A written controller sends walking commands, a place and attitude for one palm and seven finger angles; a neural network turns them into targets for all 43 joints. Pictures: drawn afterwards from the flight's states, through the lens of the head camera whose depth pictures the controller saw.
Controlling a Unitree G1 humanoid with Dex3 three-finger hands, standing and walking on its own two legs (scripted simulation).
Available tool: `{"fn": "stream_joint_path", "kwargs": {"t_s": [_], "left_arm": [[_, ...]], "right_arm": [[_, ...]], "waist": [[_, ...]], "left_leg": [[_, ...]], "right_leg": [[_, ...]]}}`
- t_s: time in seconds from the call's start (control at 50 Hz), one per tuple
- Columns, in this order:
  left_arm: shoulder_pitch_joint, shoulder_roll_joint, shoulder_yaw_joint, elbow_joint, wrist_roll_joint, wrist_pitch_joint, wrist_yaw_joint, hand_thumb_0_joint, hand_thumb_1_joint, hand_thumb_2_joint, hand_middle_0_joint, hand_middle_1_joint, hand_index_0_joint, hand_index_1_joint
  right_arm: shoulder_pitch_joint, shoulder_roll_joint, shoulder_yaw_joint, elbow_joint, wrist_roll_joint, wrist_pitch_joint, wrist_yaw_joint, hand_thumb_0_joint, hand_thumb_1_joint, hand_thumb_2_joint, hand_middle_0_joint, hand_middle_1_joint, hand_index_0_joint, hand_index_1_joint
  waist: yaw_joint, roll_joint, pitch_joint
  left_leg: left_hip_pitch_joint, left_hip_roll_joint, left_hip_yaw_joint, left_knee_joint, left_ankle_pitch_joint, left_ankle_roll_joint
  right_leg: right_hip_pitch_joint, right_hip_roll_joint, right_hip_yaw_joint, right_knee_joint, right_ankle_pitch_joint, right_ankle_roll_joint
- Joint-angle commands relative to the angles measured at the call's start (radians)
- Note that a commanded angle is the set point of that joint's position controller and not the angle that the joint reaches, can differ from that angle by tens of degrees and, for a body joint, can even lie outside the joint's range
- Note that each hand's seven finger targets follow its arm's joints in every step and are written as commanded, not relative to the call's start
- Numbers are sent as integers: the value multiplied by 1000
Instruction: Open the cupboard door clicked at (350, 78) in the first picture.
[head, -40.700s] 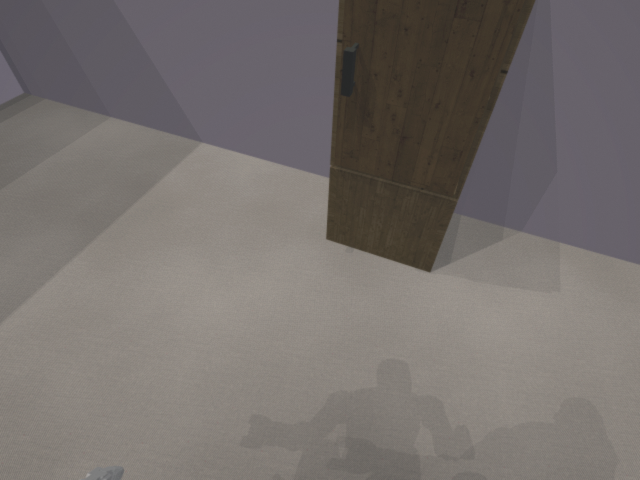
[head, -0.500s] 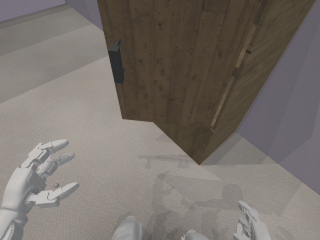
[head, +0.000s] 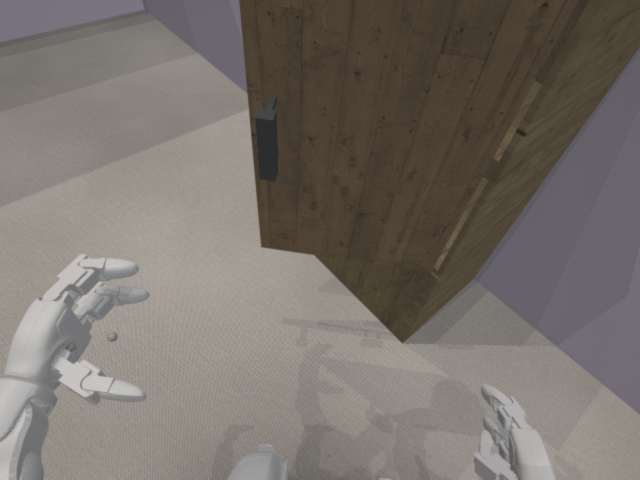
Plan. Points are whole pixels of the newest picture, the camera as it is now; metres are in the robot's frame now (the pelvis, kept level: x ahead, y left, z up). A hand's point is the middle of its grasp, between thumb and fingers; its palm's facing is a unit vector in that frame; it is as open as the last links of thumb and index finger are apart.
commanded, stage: raise the hand with hooked fingers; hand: left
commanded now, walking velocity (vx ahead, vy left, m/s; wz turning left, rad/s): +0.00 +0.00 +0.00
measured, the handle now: (270, 137) +0.61 +0.13 +0.07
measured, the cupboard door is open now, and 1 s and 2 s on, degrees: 42 42 42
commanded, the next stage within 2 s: move the hooked fingers beside the handle in 0.84 s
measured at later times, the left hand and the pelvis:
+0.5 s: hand (102, 289) +0.29 +0.27 +0.09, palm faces -0.06 -1.00 -0.04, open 14.0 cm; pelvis +0.01 -0.01 +0.01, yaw +0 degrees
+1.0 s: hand (121, 296) +0.29 +0.25 +0.08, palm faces -0.04 -1.00 -0.03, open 14.0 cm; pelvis +0.00 -0.02 +0.01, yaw +0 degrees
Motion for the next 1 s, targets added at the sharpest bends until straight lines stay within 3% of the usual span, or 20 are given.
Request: {"fn": "stream_joint_path", "kwargs": {"t_s": [0.0, 0.06, 0.12, 0.16, 0.24, 0.28, 0.32, 0.38, 0.4, 0.46, 0.52, 0.58, 0.7, 0.92, 0.96, 0.98], "left_arm": [[-202, 215, 95, -163, -30, -37, -15, 0, -500, 300, -300, -1200, -300, -1200], [-231, 231, 112, -139, -32, -33, -25, 0, -500, 300, -300, -1200, -300, -1200], [-278, 255, 124, -127, -32, -31, -46, 0, -500, 300, -300, -1200, -300, -1200], [-303, 263, 126, -109, -33, -25, -52, 0, -500, 300, -300, -1200, -300, -1200], [-346, 292, 150, -48, -38, -13, -72, 0, -500, 300, -300, -1200, -300, -1200], [-384, 317, 160, -39, -40, -9, -82, 0, -500, 300, -300, -1200, -300, -1200], [-402, 329, 166, -8, -38, -4, -89, 0, -500, 300, -300, -1200, -300, -1200], [-358, 303, 154, 14, -50, -2, -103, 0, -500, 300, -300, -1200, -300, -1200], [-351, 302, 151, 8, -50, -4, -107, 0, -500, 300, -300, -1200, -300, -1200], [-346, 299, 153, 14, -53, -9, -104, 0, -500, 300, -300, -1200, -300, -1200], [-362, 326, 178, -7, -51, -28, -93, 0, -500, 300, -300, -1200, -300, -1200], [-363, 339, 192, -4, -52, -38, -85, 0, -500, 300, -300, -1200, -300, -1200], [-385, 322, 167, -3, -52, -45, -93, 0, -500, 300, -300, -1200, -300, -1200], [-383, 314, 164, 29, -64, -43, -106, 0, -500, 300, -300, -1200, -300, -1200], [-477, 318, 148, 45, -54, -49, -101, 0, -500, 300, -300, -1200, -300, -1200], [-506, 320, 147, 44, -57, -52, -99, 0, -500, 300, -300, -1200, -300, -1200]], "right_arm": [[-15, -169, -71, -136, 5, -41, -17, 0, -900, -900, 200, 300, 200, 300], [-14, -170, -72, -133, 6, -36, -21, 0, -900, -900, 200, 300, 200, 300], [-8, -173, -71, -129, 5, -33, -21, 0, -900, -900, 200, 300, 200, 300], [-9, -173, -70, -126, 6, -30, -23, 0, -900, -900, 200, 300, 200, 300], [1, -179, -70, -120, 7, -21, -28, 0, -900, -900, 200, 300, 200, 300], [0, -181, -68, -119, 7, -21, -30, 0, -900, -900, 200, 300, 200, 300], [6, -183, -68, -117, 9, -15, -32, 0, -900, -900, 200, 300, 200, 300], [11, -181, -71, -126, 7, -18, -25, 0, -900, -900, 200, 300, 200, 300], [13, -181, -73, -126, 9, -16, -22, 0, -900, -900, 200, 300, 200, 300], [12, -180, -77, -128, 11, -11, -17, 0, -900, -900, 200, 300, 200, 300], [18, -179, -77, -131, 8, -10, -13, 0, -900, -900, 200, 300, 200, 300], [19, -180, -76, -130, 4, -8, -16, 0, -900, -900, 200, 300, 200, 300], [13, -175, -73, -122, 10, -5, -22, 0, -900, -900, 200, 300, 200, 300], [3, -168, -69, -119, 13, -4, -25, 0, -900, -900, 200, 300, 200, 300], [6, -172, -67, -105, 14, -2, -31, 0, -900, -900, 200, 300, 200, 300], [9, -173, -66, -103, 11, -1, -33, 0, -900, -900, 200, 300, 200, 300]], "waist": [[-8, 131, -175], [-10, 106, -188], [-7, 125, -219], [-10, 135, -201], [-8, 98, -207], [-3, 144, -201], [-8, 106, -204], [2, 81, -208], [0, 103, -222], [-3, 88, -193], [3, 114, -224], [2, 85, -212], [-12, 97, -210], [-11, 70, -208], [-29, 78, -185], [-26, 80, -187]], "left_leg": [[336, 4, -126, -241, 82, -47], [353, 5, -126, -244, 111, -45], [389, 4, -119, -236, 171, -47], [390, 5, -121, -244, 166, -48], [383, 1, -112, -250, 173, -43], [391, -3, -110, -254, 168, -45], [393, 0, -110, -263, 161, -41], [378, -8, -97, -250, 214, -37], [388, -9, -87, -246, 223, -35], [363, -10, -81, -245, 197, -32], [376, -12, -78, -240, 220, -33], [351, -14, -71, -230, 213, -28], [342, -16, -57, -221, 188, -22], [298, -20, -41, -195, 193, -18], [292, -18, -45, -193, 164, -19], [290, -18, -47, -186, 168, -19]], "right_leg": [[-69, 43, -2, -131, 110, -45], [-57, 42, -1, -142, 128, -43], [-44, 44, 2, -147, 155, -47], [-47, 42, 2, -154, 154, -46], [-24, 43, 4, -170, 163, -45], [-19, 45, 9, -173, 160, -51], [-13, 44, 7, -184, 157, -47], [20, 46, 9, -186, 198, -51], [14, 45, 13, -189, 206, -47], [4, 42, 15, -193, 195, -44], [17, 43, 20, -184, 210, -46], [27, 47, 27, -185, 213, -45], [30, 41, 44, -198, 205, -38], [54, 32, 75, -205, 228, -28], [22, 32, 70, -202, 195, -28], [23, 35, 74, -198, 194, -33]]}}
